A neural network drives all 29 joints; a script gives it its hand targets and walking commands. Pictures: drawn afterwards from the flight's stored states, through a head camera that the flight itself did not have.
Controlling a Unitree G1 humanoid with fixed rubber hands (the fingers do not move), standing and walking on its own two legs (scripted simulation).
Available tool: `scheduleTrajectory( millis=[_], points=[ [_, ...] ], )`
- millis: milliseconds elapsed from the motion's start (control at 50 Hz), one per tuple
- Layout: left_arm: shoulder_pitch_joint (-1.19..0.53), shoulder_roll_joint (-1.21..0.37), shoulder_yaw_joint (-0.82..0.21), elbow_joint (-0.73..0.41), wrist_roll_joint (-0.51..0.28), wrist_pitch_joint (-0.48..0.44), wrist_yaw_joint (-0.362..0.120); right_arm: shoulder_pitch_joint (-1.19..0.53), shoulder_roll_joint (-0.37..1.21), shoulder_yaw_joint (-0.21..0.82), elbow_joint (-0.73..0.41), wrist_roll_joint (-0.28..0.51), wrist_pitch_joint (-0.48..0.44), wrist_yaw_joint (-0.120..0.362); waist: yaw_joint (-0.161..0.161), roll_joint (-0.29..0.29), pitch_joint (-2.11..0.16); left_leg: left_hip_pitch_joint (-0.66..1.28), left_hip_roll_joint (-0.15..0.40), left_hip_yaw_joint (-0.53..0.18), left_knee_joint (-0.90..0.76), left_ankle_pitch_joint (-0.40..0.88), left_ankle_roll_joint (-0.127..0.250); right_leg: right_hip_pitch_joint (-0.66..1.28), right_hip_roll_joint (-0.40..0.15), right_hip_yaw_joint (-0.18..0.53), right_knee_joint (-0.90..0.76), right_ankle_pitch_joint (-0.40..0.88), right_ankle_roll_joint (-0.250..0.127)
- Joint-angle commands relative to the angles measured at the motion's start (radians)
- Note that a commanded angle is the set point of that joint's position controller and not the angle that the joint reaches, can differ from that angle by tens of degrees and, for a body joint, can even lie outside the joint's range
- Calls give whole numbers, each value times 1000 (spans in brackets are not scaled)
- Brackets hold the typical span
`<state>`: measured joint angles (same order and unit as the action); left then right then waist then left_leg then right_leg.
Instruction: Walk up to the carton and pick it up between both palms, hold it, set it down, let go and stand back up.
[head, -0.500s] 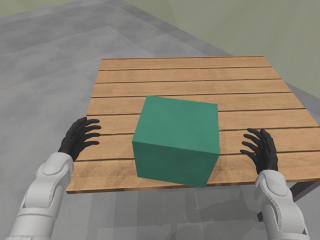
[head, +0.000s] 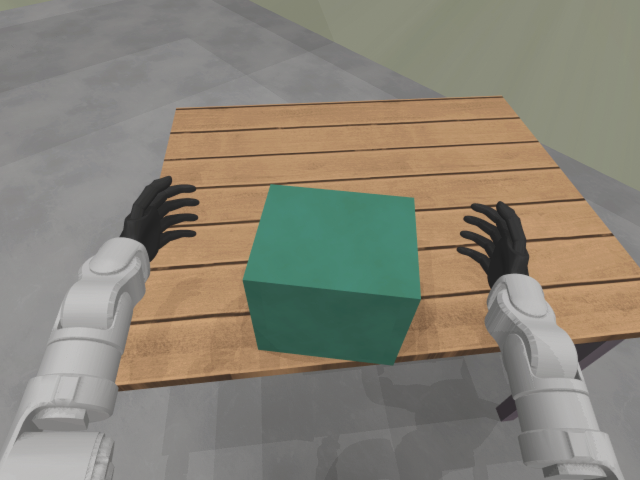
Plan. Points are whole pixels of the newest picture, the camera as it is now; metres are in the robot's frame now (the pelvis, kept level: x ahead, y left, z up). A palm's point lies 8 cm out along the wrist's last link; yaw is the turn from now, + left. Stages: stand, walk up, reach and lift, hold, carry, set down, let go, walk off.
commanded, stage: reach and lift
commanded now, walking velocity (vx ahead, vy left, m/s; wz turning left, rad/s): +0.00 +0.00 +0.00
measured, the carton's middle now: (333, 276) +0.39 -0.07 -0.03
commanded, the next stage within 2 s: none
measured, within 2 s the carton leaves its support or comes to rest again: neither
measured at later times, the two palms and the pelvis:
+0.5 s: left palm (164, 187) +0.44 +0.14 +0.14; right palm (494, 224) +0.34 -0.26 +0.12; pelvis +0.00 +0.00 +0.00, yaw +1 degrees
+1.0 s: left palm (202, 230) +0.43 +0.11 +0.07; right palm (461, 263) +0.34 -0.24 +0.04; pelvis -0.01 -0.01 -0.01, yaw +1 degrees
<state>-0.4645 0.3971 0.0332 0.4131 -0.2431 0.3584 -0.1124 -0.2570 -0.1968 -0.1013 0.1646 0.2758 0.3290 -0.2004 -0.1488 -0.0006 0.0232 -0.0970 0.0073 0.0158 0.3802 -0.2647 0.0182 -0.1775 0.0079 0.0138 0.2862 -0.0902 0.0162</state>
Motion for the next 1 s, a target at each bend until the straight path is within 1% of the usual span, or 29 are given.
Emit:
scheduleTrajectory(
  millis=[0,60,100,120,140,160,220,260,280,320,340,380,400,420,460,500,540,580,600,620,680,760,800,820,860,880,920,960,980],
  points=[
    [-477,170,45,-181,-9,-51,13,-361,-138,-39,-161,-7,-57,9,-16,48,-405,-62,2,-14,-65,263,-26,281,29,8,54,313,-39],
    [-534,198,60,-186,-6,-63,16,-412,-137,-47,-163,6,-80,3,-21,59,-479,-57,-9,-11,-43,334,-38,311,19,12,61,397,-31],
    [-555,179,63,-72,3,-58,20,-435,-147,-45,-64,-4,-73,16,-6,57,-429,-92,-8,-7,-50,299,-40,289,23,6,65,360,-34],
    [-560,176,76,33,19,-55,13,-441,-146,-39,33,-28,-61,18,-24,37,-361,-119,-2,-13,-74,264,-30,284,18,7,50,349,-34],
    [-531,159,60,19,18,-48,-2,-455,-141,-16,-5,-11,-71,7,-15,16,-386,-98,-9,-3,-78,291,-21,328,13,9,49,416,-30],
    [-536,155,58,13,14,-47,-6,-436,-142,-13,2,-9,-65,3,-35,-3,-394,-91,-10,-7,-79,281,-18,343,14,11,55,426,-35],
    [-645,177,52,-24,20,-75,7,-521,-141,-22,9,21,-97,4,-33,57,-453,-69,-11,-7,-62,310,-36,312,17,5,55,404,-33],
    [-650,193,55,39,27,-72,5,-527,-157,-36,56,18,-106,-3,-48,39,-498,-75,-14,-4,-56,336,-29,352,21,4,68,485,-26],
    [-656,175,67,43,26,-82,10,-553,-140,-10,53,26,-108,2,-27,29,-511,-85,-10,-5,-65,362,-32,369,20,3,82,509,-23],
    [-745,171,43,95,41,-99,19,-608,-136,-10,140,24,-110,17,-34,94,-478,-71,-5,-6,-61,330,-38,288,22,-8,65,403,-34],
    [-733,162,26,91,20,-104,19,-622,-137,-3,95,28,-122,18,-19,56,-526,-85,-12,-10,-48,318,-34,317,15,-5,77,434,-34],
    [-718,118,-6,134,13,-109,16,-630,-152,-10,191,22,-132,14,-56,75,-491,-21,9,-25,-30,406,-57,265,34,-24,63,442,-44],
    [-776,149,12,165,20,-104,11,-675,-178,-31,178,-3,-135,12,-56,41,-506,-21,-3,-24,-34,350,-49,268,31,-28,59,420,-38],
    [-827,156,10,224,20,-114,21,-726,-172,-42,226,3,-135,15,-50,66,-483,-49,-6,-20,-35,305,-48,224,30,-26,56,356,-37],
    [-874,163,1,307,20,-142,21,-774,-160,-41,271,-14,-142,14,-63,43,-467,-93,-3,-24,-65,239,-28,239,22,-25,53,342,-39],
    [-871,134,-21,310,14,-159,22,-793,-133,-19,293,-10,-154,6,-70,34,-505,-101,-15,-12,-59,292,-26,288,15,-17,69,426,-38],
    [-917,133,-31,320,27,-189,36,-807,-125,-17,360,-3,-172,16,-68,113,-531,-51,-11,-16,-33,280,-42,204,23,-26,67,358,-43],
    [-933,142,-37,351,24,-226,43,-795,-143,-38,404,-22,-195,14,-80,105,-551,-80,-18,-17,-30,285,-47,204,26,-33,73,355,-42],
    [-939,93,-68,426,25,-236,36,-794,-108,-23,492,-41,-199,13,-85,120,-523,-87,-16,-12,-29,269,-47,180,18,-35,66,342,-45],
    [-908,105,-51,438,24,-248,36,-775,-102,-5,475,-37,-213,11,-79,61,-552,-96,-20,-15,-9,292,-37,208,23,-31,81,402,-42],
    [-886,60,-59,585,48,-285,30,-778,-61,21,630,-36,-246,12,-72,93,-485,-83,-17,-21,-8,278,-42,152,22,-41,65,347,-46],
    [-895,74,-62,624,44,-366,37,-832,-60,19,589,-33,-333,-12,-70,67,-541,-169,-24,-26,3,260,-39,170,20,-40,95,368,-35],
    [-910,75,-35,635,51,-412,52,-843,-52,33,587,-42,-381,-9,-42,64,-604,-186,-32,-17,41,307,-45,169,17,-27,112,409,-29],
    [-913,37,-69,645,51,-429,54,-844,-61,7,631,-52,-409,-10,-79,68,-591,-148,-25,-28,51,307,-58,115,27,-50,120,387,-29],
    [-923,54,-37,630,49,-476,69,-828,-55,17,596,-57,-450,-10,-48,78,-669,-178,-30,-24,78,323,-59,125,22,-45,143,403,-26],
    [-909,46,-47,664,51,-497,72,-823,-32,-5,672,-73,-465,-15,-68,101,-656,-199,-32,-16,77,278,-63,98,18,-42,143,381,-25],
    [-921,60,-46,762,37,-534,79,-852,-7,28,655,-76,-478,-10,-37,48,-674,-276,-34,-12,80,208,-34,97,6,-34,173,354,-16],
    [-907,29,-78,851,15,-566,79,-853,-7,14,735,-80,-489,-5,-53,39,-612,-325,-35,-14,88,132,-35,20,6,-39,197,261,-13],
    [-929,48,-90,820,0,-590,77,-862,2,34,685,-76,-517,-9,-47,15,-660,-352,-31,-11,87,122,-25,28,7,-40,197,262,-1]
  ],
)
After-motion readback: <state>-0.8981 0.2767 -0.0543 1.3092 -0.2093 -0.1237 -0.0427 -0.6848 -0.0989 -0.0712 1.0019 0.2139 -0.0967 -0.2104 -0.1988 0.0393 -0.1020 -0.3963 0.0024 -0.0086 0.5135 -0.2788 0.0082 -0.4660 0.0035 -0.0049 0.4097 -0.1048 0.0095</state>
